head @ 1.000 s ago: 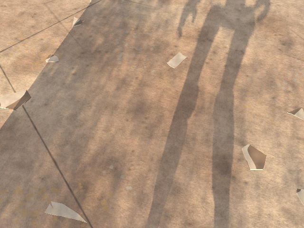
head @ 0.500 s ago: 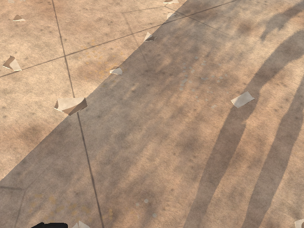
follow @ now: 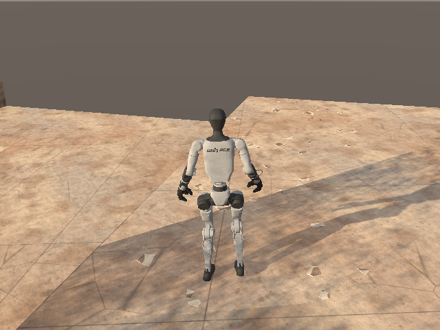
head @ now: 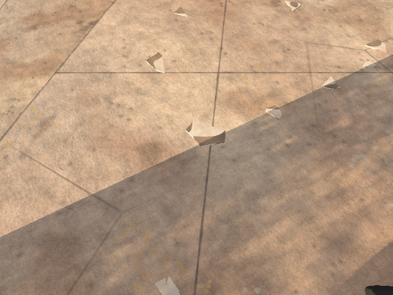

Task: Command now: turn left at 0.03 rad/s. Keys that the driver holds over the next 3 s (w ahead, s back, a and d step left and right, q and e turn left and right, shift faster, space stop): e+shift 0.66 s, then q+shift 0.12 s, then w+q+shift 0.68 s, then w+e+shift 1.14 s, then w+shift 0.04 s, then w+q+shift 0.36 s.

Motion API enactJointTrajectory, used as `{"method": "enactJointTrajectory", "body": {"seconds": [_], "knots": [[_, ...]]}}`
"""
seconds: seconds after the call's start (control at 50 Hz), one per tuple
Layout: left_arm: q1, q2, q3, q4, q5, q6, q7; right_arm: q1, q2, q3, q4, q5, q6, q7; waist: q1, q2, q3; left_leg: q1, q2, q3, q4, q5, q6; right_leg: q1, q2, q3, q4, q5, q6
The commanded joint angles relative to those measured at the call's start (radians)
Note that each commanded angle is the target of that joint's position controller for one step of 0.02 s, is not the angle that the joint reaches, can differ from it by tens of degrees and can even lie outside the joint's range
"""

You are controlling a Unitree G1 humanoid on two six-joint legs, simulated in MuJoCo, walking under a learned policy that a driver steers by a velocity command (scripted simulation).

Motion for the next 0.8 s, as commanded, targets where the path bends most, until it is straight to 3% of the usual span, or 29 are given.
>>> {"method": "enactJointTrajectory", "body": {"seconds": [0.02, 0.04, 0.06, 0.08, 0.1, 0.12, 0.14, 0.18, 0.22, 0.24, 0.3, 0.34, 0.36, 0.38, 0.4, 0.42, 0.44, 0.46, 0.48, 0.52, 0.58, 0.66, 0.74, 0.78, 0.8], "knots": [[-0.005, 0.032, -0.008, -0.060, -0.004, -0.013, -0.017, 0.004, -0.042, 0.007, -0.027, -0.017, -0.022, 0.019, -0.021, 0.151, -0.145, 0.059, 0.274, -0.162, -0.112, 0.251, 0.152, 0.192, -0.050, -0.014, -0.133, 0.027, -0.022], [0.005, 0.031, -0.009, -0.061, -0.005, -0.017, -0.022, -0.008, -0.051, 0.007, -0.016, -0.015, -0.027, 0.024, -0.005, 0.150, -0.115, 0.035, 0.252, -0.137, -0.107, 0.180, 0.132, 0.250, -0.034, -0.036, -0.244, 0.107, -0.036], [-0.017, 0.064, -0.004, -0.077, 0.002, -0.018, -0.023, 0.025, -0.076, -0.001, 0.002, -0.013, -0.033, 0.024, -0.015, 0.136, -0.076, 0.041, 0.216, -0.120, -0.101, 0.103, 0.099, 0.253, -0.026, -0.026, -0.319, 0.198, -0.055], [-0.037, 0.132, 0.008, -0.102, 0.009, -0.019, -0.019, 0.050, -0.106, -0.012, 0.006, -0.021, -0.039, 0.017, -0.045, 0.075, -0.056, 0.050, 0.166, -0.090, -0.044, 0.014, 0.057, 0.231, -0.076, 0.063, -0.313, 0.380, -0.084], [-0.051, 0.208, 0.027, -0.113, 0.001, -0.020, -0.017, 0.098, -0.114, -0.020, -0.001, -0.033, -0.043, 0.013, -0.101, -0.056, -0.051, 0.046, 0.079, 0.000, 0.020, -0.074, 0.011, 0.205, -0.133, 0.163, -0.322, 0.466, -0.147], [-0.040, 0.214, 0.037, -0.109, -0.010, -0.017, -0.015, 0.062, -0.104, -0.021, -0.009, -0.034, -0.044, 0.003, -0.082, -0.157, -0.045, 0.064, 0.027, 0.097, 0.095, -0.085, -0.036, 0.146, -0.180, 0.273, -0.391, 0.370, -0.219], [-0.016, 0.186, 0.034, -0.110, -0.009, -0.016, -0.012, 0.005, -0.103, -0.026, -0.022, -0.021, -0.042, -0.006, -0.051, -0.198, -0.034, 0.032, 0.016, 0.114, 0.142, -0.099, -0.050, 0.157, -0.211, 0.367, -0.428, 0.329, -0.258], [0.037, 0.175, 0.037, -0.112, -0.010, -0.017, -0.003, -0.042, -0.066, -0.028, -0.039, -0.003, -0.036, -0.009, -0.011, -0.227, -0.053, -0.054, -0.015, 0.098, 0.216, -0.228, -0.050, 0.244, -0.239, 0.462, -0.440, 0.380, -0.303], [0.079, 0.187, 0.051, -0.113, -0.013, -0.023, 0.008, -0.068, -0.042, -0.030, -0.053, 0.003, -0.040, 0.000, 0.019, -0.202, -0.098, -0.153, -0.005, 0.039, 0.323, -0.371, -0.056, 0.362, -0.258, 0.515, -0.429, 0.450, -0.321], [0.072, 0.190, 0.058, -0.115, -0.021, -0.018, 0.014, -0.061, -0.033, -0.031, -0.049, 0.009, -0.045, 0.004, 0.012, -0.170, -0.116, -0.167, 0.005, 0.025, 0.311, -0.360, -0.063, 0.392, -0.242, 0.503, -0.416, 0.461, -0.305], [0.008, 0.175, 0.069, -0.142, -0.044, 0.029, 0.030, -0.022, -0.008, -0.030, -0.018, 0.027, -0.059, 0.019, -0.005, -0.153, -0.147, -0.053, -0.006, 0.049, 0.093, -0.214, -0.086, 0.358, -0.158, 0.451, -0.403, 0.390, -0.239], [-0.041, 0.165, 0.069, -0.165, -0.054, 0.051, 0.030, 0.073, -0.012, -0.041, 0.027, 0.031, -0.062, 0.030, -0.054, -0.156, -0.161, 0.132, -0.022, 0.092, -0.138, -0.035, -0.076, 0.256, -0.100, 0.424, -0.378, 0.287, -0.198], [-0.031, 0.136, 0.061, -0.173, -0.054, 0.052, 0.030, 0.116, -0.051, -0.057, 0.046, 0.029, -0.056, 0.027, -0.057, -0.120, -0.164, 0.270, 0.054, 0.049, -0.210, 0.033, -0.050, 0.135, -0.055, 0.391, -0.333, 0.119, -0.151], [0.032, 0.063, 0.044, -0.174, -0.042, 0.051, 0.024, 0.106, -0.149, -0.077, 0.031, 0.003, -0.044, 0.017, -0.010, 0.140, -0.155, 0.382, 0.308, -0.226, -0.261, 0.050, 0.062, -0.081, 0.077, 0.231, -0.089, -0.183, -0.082], [0.055, 0.117, 0.061, -0.183, -0.027, 0.032, 0.022, 0.049, -0.169, -0.077, 0.006, -0.049, -0.048, 0.024, 0.010, 0.250, -0.101, 0.252, 0.491, -0.410, -0.289, 0.153, 0.177, -0.189, 0.080, 0.169, 0.120, -0.310, -0.044], [0.068, 0.184, 0.080, -0.166, -0.021, 0.025, 0.018, -0.009, -0.124, -0.063, -0.019, -0.049, -0.059, 0.018, 0.034, 0.171, -0.070, 0.208, 0.493, -0.345, -0.287, 0.182, 0.200, -0.176, 0.010, 0.149, 0.273, -0.256, -0.024], [0.086, 0.199, 0.088, -0.140, -0.025, 0.031, 0.018, -0.063, -0.080, -0.050, -0.025, -0.034, -0.064, 0.010, 0.051, 0.110, -0.043, 0.183, 0.417, -0.220, -0.272, 0.164, 0.160, -0.171, -0.008, 0.125, 0.326, -0.181, -0.011], [0.105, 0.179, 0.086, -0.118, -0.024, 0.040, 0.021, -0.087, -0.067, -0.045, -0.032, -0.019, -0.065, 0.000, 0.051, 0.087, -0.033, 0.198, 0.351, -0.127, -0.259, 0.140, 0.124, -0.187, -0.017, 0.110, 0.372, -0.108, 0.001], [0.110, 0.155, 0.079, -0.116, -0.024, 0.046, 0.018, -0.087, -0.065, -0.041, -0.027, -0.008, -0.065, -0.010, 0.041, 0.102, -0.022, 0.205, 0.326, -0.057, -0.248, 0.207, 0.115, -0.209, -0.030, 0.090, 0.419, -0.059, 0.014], [0.062, 0.126, 0.063, -0.148, -0.031, 0.047, 0.008, -0.032, -0.072, -0.039, -0.013, -0.013, -0.060, -0.023, 0.004, 0.119, -0.020, 0.230, 0.305, 0.042, -0.246, 0.321, 0.133, -0.231, -0.052, 0.029, 0.419, -0.010, 0.040], [-0.017, 0.097, 0.042, -0.200, -0.032, 0.044, -0.004, 0.055, -0.103, -0.049, 0.012, -0.019, -0.046, -0.029, -0.053, 0.124, -0.040, 0.341, 0.349, 0.076, -0.243, 0.393, 0.173, -0.269, -0.086, -0.006, 0.318, -0.007, 0.068], [-0.041, 0.080, 0.031, -0.230, -0.026, 0.048, -0.023, 0.049, -0.146, -0.066, 0.023, -0.011, -0.037, -0.016, -0.059, 0.124, -0.056, 0.369, 0.396, 0.153, -0.238, 0.430, 0.187, -0.208, -0.115, -0.043, 0.193, -0.017, 0.061], [-0.051, 0.045, 0.014, -0.238, -0.010, 0.050, -0.015, 0.052, -0.167, -0.069, 0.052, 0.017, -0.039, 0.020, -0.047, 0.124, -0.089, 0.303, 0.392, 0.159, -0.197, 0.539, 0.205, 0.006, -0.043, -0.073, -0.005, -0.120, 0.014], [-0.020, 0.028, 0.007, -0.213, -0.005, 0.048, -0.009, 0.028, -0.133, -0.050, 0.073, 0.037, -0.047, 0.033, -0.016, 0.143, -0.106, 0.295, 0.373, 0.148, -0.149, 0.526, 0.182, 0.135, -0.022, -0.065, -0.219, -0.050, -0.024], [0.038, 0.004, 0.000, -0.178, -0.003, 0.045, -0.011, 0.029, -0.090, -0.030, 0.090, 0.048, -0.054, 0.041, 0.017, 0.131, -0.138, 0.230, 0.348, 0.155, -0.149, 0.354, 0.149, 0.299, -0.009, -0.087, -0.400, 0.068, -0.049]]}}
Next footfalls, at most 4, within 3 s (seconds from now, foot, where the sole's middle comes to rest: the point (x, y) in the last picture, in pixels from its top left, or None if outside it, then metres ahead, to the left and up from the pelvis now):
0.06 right None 0.07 -0.15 -0.77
0.36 left None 0.06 0.09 -0.77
0.84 right None -0.04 -0.15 -0.77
1.34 left None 0.40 -0.05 -0.77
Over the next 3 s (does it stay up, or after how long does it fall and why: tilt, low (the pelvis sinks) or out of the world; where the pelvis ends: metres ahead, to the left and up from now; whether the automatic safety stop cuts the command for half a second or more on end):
stays up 1.61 -0.54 -0.01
